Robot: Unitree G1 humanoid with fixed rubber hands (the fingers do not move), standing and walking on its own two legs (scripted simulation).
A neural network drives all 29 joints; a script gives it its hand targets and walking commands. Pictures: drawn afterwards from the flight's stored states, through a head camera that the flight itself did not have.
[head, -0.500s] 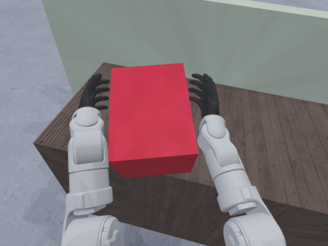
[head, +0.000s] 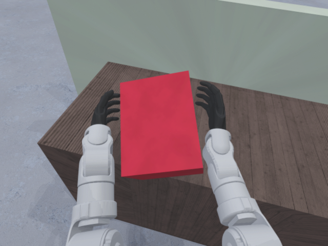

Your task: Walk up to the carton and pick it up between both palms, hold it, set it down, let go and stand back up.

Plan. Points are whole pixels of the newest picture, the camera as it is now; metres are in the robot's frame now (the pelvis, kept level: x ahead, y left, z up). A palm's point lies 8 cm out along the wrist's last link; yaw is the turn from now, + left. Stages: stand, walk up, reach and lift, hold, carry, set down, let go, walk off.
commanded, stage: set down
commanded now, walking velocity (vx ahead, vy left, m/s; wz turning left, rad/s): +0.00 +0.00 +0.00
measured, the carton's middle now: (163, 130) +0.38 -0.03 +0.06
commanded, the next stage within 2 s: none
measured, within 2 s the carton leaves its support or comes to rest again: neither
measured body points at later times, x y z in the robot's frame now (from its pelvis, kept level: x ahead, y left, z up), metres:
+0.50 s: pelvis +0.03 +0.00 +0.00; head +0.04 +0.02 +0.45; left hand +0.40 +0.11 +0.09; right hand +0.38 -0.16 +0.11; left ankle +0.03 +0.11 -0.75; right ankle +0.02 -0.12 -0.75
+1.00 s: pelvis +0.02 +0.00 +0.00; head +0.03 +0.01 +0.45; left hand +0.41 +0.09 +0.07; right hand +0.38 -0.18 +0.09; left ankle +0.03 +0.11 -0.75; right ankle +0.02 -0.12 -0.75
